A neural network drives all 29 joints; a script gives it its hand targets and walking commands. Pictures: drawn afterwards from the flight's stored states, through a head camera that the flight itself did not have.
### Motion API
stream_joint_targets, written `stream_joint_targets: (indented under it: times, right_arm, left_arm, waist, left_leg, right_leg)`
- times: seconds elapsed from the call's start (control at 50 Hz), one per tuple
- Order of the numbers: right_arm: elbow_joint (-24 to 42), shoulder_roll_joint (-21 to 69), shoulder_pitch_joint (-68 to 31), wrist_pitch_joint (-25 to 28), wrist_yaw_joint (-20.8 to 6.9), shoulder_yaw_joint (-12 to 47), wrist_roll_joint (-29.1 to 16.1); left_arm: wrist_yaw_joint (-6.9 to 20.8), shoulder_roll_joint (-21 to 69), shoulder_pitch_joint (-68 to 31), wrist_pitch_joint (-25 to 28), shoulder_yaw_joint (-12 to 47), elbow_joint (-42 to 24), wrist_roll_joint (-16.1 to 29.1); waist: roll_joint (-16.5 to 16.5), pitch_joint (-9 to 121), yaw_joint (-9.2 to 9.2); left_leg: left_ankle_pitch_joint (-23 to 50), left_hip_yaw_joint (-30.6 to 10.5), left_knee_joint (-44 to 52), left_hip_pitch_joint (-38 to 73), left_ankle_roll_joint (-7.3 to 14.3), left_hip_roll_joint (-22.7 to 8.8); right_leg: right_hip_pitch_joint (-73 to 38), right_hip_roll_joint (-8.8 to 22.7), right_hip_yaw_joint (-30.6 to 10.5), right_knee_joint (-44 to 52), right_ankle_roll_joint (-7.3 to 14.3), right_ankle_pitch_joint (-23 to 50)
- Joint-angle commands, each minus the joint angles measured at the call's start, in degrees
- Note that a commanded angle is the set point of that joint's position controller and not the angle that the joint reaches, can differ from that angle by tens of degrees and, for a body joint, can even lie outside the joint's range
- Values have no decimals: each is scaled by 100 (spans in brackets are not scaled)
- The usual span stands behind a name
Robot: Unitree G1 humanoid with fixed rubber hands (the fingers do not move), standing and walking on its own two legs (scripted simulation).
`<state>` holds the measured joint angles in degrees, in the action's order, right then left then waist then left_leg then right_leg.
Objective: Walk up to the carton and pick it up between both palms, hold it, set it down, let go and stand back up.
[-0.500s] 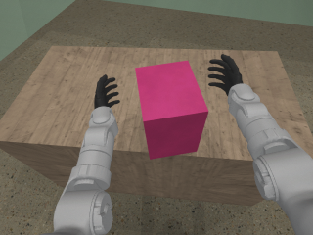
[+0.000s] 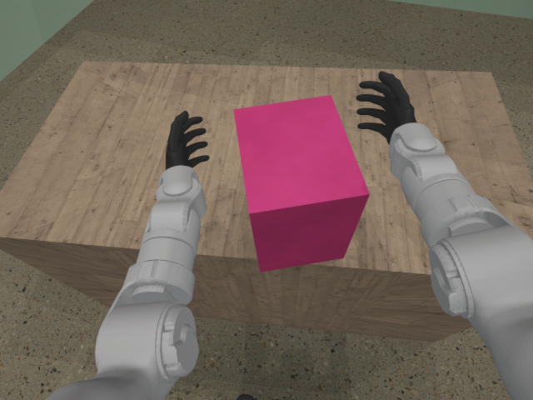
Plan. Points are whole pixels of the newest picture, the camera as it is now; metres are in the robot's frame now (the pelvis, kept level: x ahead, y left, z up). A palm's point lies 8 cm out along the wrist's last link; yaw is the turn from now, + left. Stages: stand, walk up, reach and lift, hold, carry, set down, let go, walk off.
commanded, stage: reach and lift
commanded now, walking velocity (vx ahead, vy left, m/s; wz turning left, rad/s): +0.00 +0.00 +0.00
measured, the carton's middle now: (293, 189) +0.47 +0.05 -0.03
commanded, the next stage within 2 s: none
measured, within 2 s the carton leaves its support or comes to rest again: neither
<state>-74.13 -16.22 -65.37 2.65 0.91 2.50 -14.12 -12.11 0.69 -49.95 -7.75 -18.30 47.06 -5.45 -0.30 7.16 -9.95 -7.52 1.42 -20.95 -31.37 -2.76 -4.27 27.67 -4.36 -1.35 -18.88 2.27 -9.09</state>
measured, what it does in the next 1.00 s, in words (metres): stands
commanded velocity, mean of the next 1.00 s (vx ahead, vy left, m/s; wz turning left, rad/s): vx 0.00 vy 0.00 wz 0.00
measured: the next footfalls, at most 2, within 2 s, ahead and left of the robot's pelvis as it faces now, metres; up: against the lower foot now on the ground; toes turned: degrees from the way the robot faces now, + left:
none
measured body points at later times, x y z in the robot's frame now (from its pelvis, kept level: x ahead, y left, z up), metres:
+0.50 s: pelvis -0.01 +0.00 -0.01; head +0.11 +0.00 +0.42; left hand +0.42 +0.19 +0.02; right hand +0.50 -0.08 +0.03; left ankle +0.00 +0.15 -0.74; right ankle -0.02 -0.09 -0.74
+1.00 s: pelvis -0.01 +0.00 -0.01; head +0.12 +0.00 +0.42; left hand +0.42 +0.18 +0.02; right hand +0.49 -0.07 +0.04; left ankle +0.00 +0.14 -0.74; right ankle -0.02 -0.09 -0.74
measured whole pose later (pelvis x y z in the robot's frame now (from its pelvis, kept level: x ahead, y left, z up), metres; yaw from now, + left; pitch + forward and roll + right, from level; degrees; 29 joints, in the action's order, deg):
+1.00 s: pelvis -0.01 +0.00 -0.01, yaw -2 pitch +25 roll +0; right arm -70.3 -3.7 -60.3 11.7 0.3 -21.7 14.1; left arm -11.3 9.6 -48.7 10.0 -35.1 53.0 -19.9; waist -1.1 10.0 -8.0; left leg -6.7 3.3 -21.9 -39.8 -1.9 -4.2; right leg 37.7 -4.2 -3.0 -21.9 1.8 -8.8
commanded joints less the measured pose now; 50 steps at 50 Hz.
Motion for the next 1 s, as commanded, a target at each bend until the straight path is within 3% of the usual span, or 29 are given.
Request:
stream_joint_targets:
  times: [0.0,0.08,0.16,0.2,0.24,0.3,0.32,0.36,0.38,0.44,0.48,0.5,0.52,0.54,0.56,0.58,0.6,0.74,0.78,0.82,0.86,0.88,0.98]
  right_arm:
    - [985,-528,-2234,508,-25,-296,246]
    - [1509,-468,-2318,746,-52,-426,424]
    - [1526,-388,-2277,790,-84,-452,503]
    - [1280,-283,-2187,770,-77,-584,640]
    - [1230,-166,-2182,769,-40,-584,745]
    - [1191,-49,-2113,912,-27,-741,910]
    - [1223,67,-2217,929,-4,-730,956]
    - [1130,-18,-2218,1011,15,-938,1135]
    - [1150,38,-2294,1003,13,-905,1152]
    - [914,69,-2197,965,-1,-1020,1223]
    - [684,157,-2129,917,14,-1000,1252]
    - [737,144,-2159,973,14,-1080,1294]
    - [769,216,-2162,1007,21,-965,1282]
    - [813,259,-2219,1043,15,-977,1294]
    - [878,242,-2230,1115,2,-1029,1339]
    - [819,259,-2135,1138,-15,-1000,1329]
    - [766,234,-2105,1153,-10,-1123,1412]
    - [898,563,-2098,1185,5,-1272,1630]
    - [832,629,-2047,1181,-29,-1361,1684]
    - [907,954,-1944,1151,-9,-1347,1831]
    - [1018,1094,-2020,1166,-9,-1614,2113]
    - [1077,1430,-2048,1156,-62,-1646,2248]
    - [1192,3401,-1505,1194,-493,-2638,4042]
  left_arm:
    - [16,-273,-2279,587,17,-1101,-214]
    - [-36,-214,-2331,915,-27,-1121,-230]
    - [-73,-112,-2362,1129,-29,-957,-216]
    - [-71,-66,-2430,1266,-53,-668,-216]
    - [-67,-191,-2422,1392,-231,-390,-280]
    - [-92,12,-2382,1634,-226,-253,-305]
    - [-60,-120,-2465,1707,-293,-78,-284]
    - [-58,-23,-2489,1822,-267,75,-290]
    - [-58,-118,-2584,1859,-325,173,-288]
    - [-106,-3,-2487,1862,-184,299,-291]
    - [-88,-22,-2462,1817,-287,356,-363]
    - [-88,47,-2529,1847,-233,263,-329]
    - [-63,-3,-2424,1879,-332,411,-341]
    - [-40,28,-2492,1934,-325,402,-312]
    - [-47,65,-2521,1997,-342,349,-349]
    - [-60,93,-2413,2008,-397,309,-455]
    - [-69,137,-2354,1986,-336,312,-496]
    - [-74,357,-2368,1945,-524,21,-724]
    - [-72,494,-2300,1933,-541,-14,-853]
    - [-20,491,-2236,1947,-741,30,-986]
    - [41,612,-2470,2016,-838,-16,-1074]
    - [118,824,-2452,2025,-934,-1,-1193]
    - [655,2441,-2362,1984,-1160,-222,-2133]
  waist:
    - [-345,4191,43]
    - [-396,4742,-44]
    - [-399,4907,-101]
    - [-404,4845,-89]
    - [-609,4797,-167]
    - [-565,4990,-172]
    - [-737,5037,-212]
    - [-695,5009,-91]
    - [-738,5039,-172]
    - [-605,4912,-134]
    - [-585,4767,-183]
    - [-559,4924,-85]
    - [-737,4813,-150]
    - [-795,4916,-104]
    - [-726,5033,-125]
    - [-652,4986,-171]
    - [-578,5028,-79]
    - [-555,4957,-122]
    - [-376,4917,-158]
    - [-609,4858,-219]
    - [-659,4867,-39]
    - [-668,4787,-73]
    - [-591,4333,174]
  left_leg:
    - [2984,384,-423,1644,-176,322]
    - [3080,442,-549,1724,-188,303]
    - [2849,488,-584,1550,-172,289]
    - [2446,516,-573,1474,-128,278]
    - [2242,600,-567,1211,-31,313]
    - [2239,630,-574,979,-38,307]
    - [2115,694,-599,780,30,337]
    - [2122,676,-612,730,-13,304]
    - [2082,696,-623,717,21,313]
    - [2199,649,-707,996,-59,255]
    - [2264,653,-770,976,-48,266]
    - [2386,647,-795,884,-63,267]
    - [2332,657,-782,677,-8,290]
    - [2311,649,-733,573,5,291]
    - [2439,654,-730,558,-24,300]
    - [2582,646,-738,730,-48,293]
    - [2698,614,-779,909,-78,269]
    - [3066,597,-841,979,-36,265]
    - [3054,569,-800,1212,-58,254]
    - [2902,626,-800,969,57,304]
    - [2552,652,-582,488,129,350]
    - [2492,664,-517,483,182,363]
    - [2508,795,-306,1025,199,351]
  right_leg:
    - [-2096,88,154,-534,-562,4186]
    - [-1890,30,210,-539,-519,3964]
    - [-1731,27,211,-573,-474,3641]
    - [-1474,33,187,-524,-458,3002]
    - [-1616,43,118,-572,-496,2920]
    - [-1606,41,138,-700,-512,2946]
    - [-1717,72,94,-700,-548,2958]
    - [-1584,43,118,-767,-544,2991]
    - [-1549,45,118,-746,-545,2841]
    - [-1171,-19,185,-658,-444,2481]
    - [-1207,14,163,-655,-419,2645]
    - [-1296,18,152,-730,-438,2938]
    - [-1488,39,122,-801,-493,3140]
    - [-1604,46,121,-857,-546,3321]
    - [-1642,43,164,-921,-563,3443]
    - [-1615,14,195,-917,-560,3462]
    - [-1424,-8,223,-860,-538,3439]
    - [-1401,26,213,-875,-549,3892]
    - [-1190,5,255,-778,-502,3613]
    - [-1571,77,143,-763,-522,3860]
    - [-1948,172,72,-910,-631,4164]
    - [-2020,188,79,-903,-664,4091]
    - [-2103,296,270,-799,-560,4010]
